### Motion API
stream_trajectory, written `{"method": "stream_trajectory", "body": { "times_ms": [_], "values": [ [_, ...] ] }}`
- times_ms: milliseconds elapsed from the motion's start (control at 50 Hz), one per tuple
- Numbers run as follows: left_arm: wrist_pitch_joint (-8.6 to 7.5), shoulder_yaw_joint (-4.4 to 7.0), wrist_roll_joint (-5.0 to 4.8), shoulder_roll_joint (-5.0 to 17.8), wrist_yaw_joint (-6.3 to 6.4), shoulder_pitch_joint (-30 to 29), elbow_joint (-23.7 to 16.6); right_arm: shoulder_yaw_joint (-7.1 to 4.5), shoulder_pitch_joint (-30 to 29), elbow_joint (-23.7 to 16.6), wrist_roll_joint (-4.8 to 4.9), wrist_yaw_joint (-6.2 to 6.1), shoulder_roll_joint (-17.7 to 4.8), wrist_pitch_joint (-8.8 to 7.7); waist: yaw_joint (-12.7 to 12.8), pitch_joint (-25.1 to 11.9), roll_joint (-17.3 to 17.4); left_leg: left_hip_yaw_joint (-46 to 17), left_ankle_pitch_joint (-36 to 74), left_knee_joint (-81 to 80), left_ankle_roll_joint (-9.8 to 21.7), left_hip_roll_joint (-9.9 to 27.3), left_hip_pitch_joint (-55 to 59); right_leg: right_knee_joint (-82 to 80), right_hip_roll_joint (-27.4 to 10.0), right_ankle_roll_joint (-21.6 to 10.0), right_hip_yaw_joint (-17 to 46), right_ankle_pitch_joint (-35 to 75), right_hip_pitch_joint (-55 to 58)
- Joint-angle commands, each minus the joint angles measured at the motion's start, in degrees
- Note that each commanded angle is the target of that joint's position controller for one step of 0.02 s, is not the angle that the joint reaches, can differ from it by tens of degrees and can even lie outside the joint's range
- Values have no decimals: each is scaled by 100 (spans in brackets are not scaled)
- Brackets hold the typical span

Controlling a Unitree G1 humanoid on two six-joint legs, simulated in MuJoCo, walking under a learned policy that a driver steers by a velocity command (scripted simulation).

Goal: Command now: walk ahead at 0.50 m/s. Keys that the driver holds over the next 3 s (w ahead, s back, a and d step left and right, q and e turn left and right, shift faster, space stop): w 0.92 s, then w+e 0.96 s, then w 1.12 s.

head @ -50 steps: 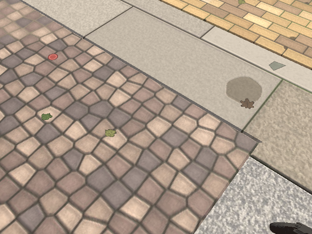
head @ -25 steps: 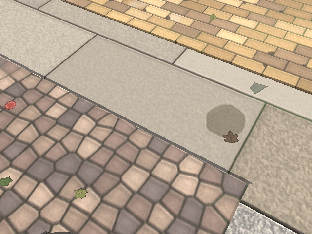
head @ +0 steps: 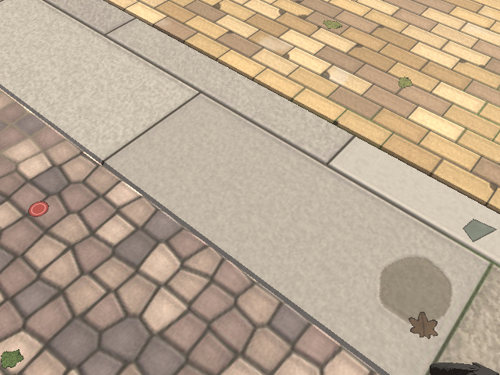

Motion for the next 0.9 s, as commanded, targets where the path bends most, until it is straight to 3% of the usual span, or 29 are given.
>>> {"method": "stream_trajectory", "body": {
  "times_ms": [20,40,60,80,100,120,140,200,240,320,380,440,480,500,520,540,560,580,600,620,640,660,680,700,740,800,900],
  "values": [
    [-164,-149,87,-135,-17,573,-476,-540,2355,388,-38,-47,-1784,13,-745,-2104,1856,-3823,-1218,-743,1577,2063,5011,4346,434,-155,216,-486,-3614],
    [-287,-15,-35,492,-50,173,-427,-382,2278,313,19,-37,-1211,1,-991,-1883,1184,-4091,-2013,-1145,1396,1957,4839,4981,149,-237,942,-814,-4260],
    [-368,59,-164,748,-78,-359,-607,-311,1845,243,6,-55,-1012,-20,-935,-1122,904,-3315,-1847,-1248,1171,1799,4163,5035,-129,-339,844,-298,-4602],
    [-390,51,-148,705,-47,-629,-655,-277,1431,160,-34,-60,-926,-25,-772,-713,448,-2728,-1270,-1377,1075,1604,3398,4807,-420,-342,686,240,-4424],
    [-373,79,-58,668,-23,-754,-670,-241,1160,132,-79,-52,-779,-34,-627,-406,327,-2302,-743,-1543,1061,1436,2757,4481,-588,-310,659,579,-4217],
    [-315,93,-32,596,-25,-647,-642,-199,1028,130,-136,-49,-656,-57,-442,-361,456,-1998,-398,-1691,1018,1294,2363,4291,-729,-298,711,805,-3850],
    [-248,86,-27,483,-23,-549,-605,-193,998,153,-129,-41,-616,-75,-357,-334,492,-1796,-243,-1848,1039,1214,2157,4129,-762,-264,698,902,-3656],
    [-124,67,30,332,0,-786,-689,-241,1141,294,-80,-87,-804,-123,-307,-86,345,-1336,227,-2165,1148,1179,1905,3510,-825,-93,617,1352,-3866],
    [-123,66,66,311,-4,-1150,-804,-261,1304,392,-73,-146,-881,-97,-389,31,250,-1099,410,-2259,1118,1131,2009,2887,-823,8,596,1956,-4125],
    [-184,-1,45,149,-77,-1873,-979,-257,1599,568,-19,-216,-935,-45,-624,196,283,-542,458,-2308,897,870,2057,1533,-604,27,361,3054,-3866],
    [-214,-39,1,135,-151,-2382,-1139,-271,1938,765,18,-228,-981,10,-811,335,269,-498,378,-2207,885,1004,2437,995,-473,-9,278,3148,-3836],
    [-261,-38,-22,219,-251,-2645,-1302,-305,2069,908,46,-253,-1031,107,-796,406,318,-576,695,-1887,819,1293,3054,669,-415,-185,328,2696,-3962],
    [-290,7,-24,365,-292,-2430,-1283,-339,1979,931,57,-278,-1102,164,-601,259,422,-587,1391,-1538,709,1391,3304,541,-297,-341,250,2272,-3565],
    [-300,72,-14,491,-288,-2049,-1187,-352,1855,911,61,-287,-1148,191,-362,23,496,-500,2292,-1107,631,1322,3311,472,-125,-445,92,2138,-2962],
    [-297,200,6,695,-257,-1234,-924,-320,1765,892,55,-292,-1070,226,44,-461,426,-282,2972,-185,493,1052,3108,369,54,-599,-70,2228,-1844],
    [-288,328,61,1046,-203,-187,-660,-229,1796,788,-19,-303,-880,232,409,-1260,71,-59,2100,1312,304,745,2134,623,-546,-894,574,2406,-106],
    [-248,460,105,1627,-177,361,-530,-18,2465,693,-78,-242,-187,109,168,-2032,-1352,87,-826,3578,-140,-293,-271,247,-1967,-1847,3228,1582,2073],
    [-234,317,37,1140,-195,414,-519,-64,2315,794,9,-200,-460,-39,305,-2325,-1382,-741,-3006,4407,-112,-411,-1072,-544,-2186,-1997,4468,819,2247],
    [-248,218,16,870,-184,-82,-589,-187,1767,640,179,-161,-899,-131,254,-1385,-1026,-788,-2722,4708,-3,-46,-1596,-649,-1986,-1682,3666,576,1526],
    [-252,166,41,696,-172,-535,-698,-184,1400,559,203,-175,-908,-165,109,-836,-643,-621,-2164,4487,51,276,-1541,-779,-1751,-1483,2911,841,660],
    [-260,113,87,524,-187,-875,-738,-207,1224,545,130,-210,-856,-146,-59,-412,-398,-531,-1754,4094,31,479,-1315,-986,-1534,-1384,2375,1273,-153],
    [-289,61,144,361,-199,-1061,-754,-239,1289,579,75,-236,-800,-75,-260,-253,-485,-573,-1463,3778,24,645,-932,-1170,-1327,-1275,1978,1628,-680],
    [-304,56,157,343,-210,-1110,-732,-228,1424,622,55,-240,-666,2,-378,-232,-583,-570,-1309,3620,-7,690,-648,-1336,-1251,-1275,1777,1788,-977],
    [-334,68,134,385,-212,-1069,-693,-212,1485,645,38,-249,-540,64,-433,-208,-560,-535,-1228,3467,-51,717,-549,-1455,-1223,-1323,1614,2002,-1141],
    [-369,108,118,548,-170,-924,-593,-213,1261,558,-1,-270,-499,129,-453,-58,-447,-500,-826,3020,-161,754,-781,-1639,-1206,-1397,1333,2344,-1226],
    [-339,125,95,638,-79,-660,-457,-209,703,383,-45,-251,-469,113,-325,85,-354,-464,132,1996,-280,729,-1110,-1729,-1113,-1313,978,2654,-1034],
    [-285,131,18,716,-14,-168,-211,-117,-253,138,15,-140,-321,47,2,308,-344,-197,1045,562,-275,436,-809,-1756,-1010,-1152,576,2515,-776]
  ]
}}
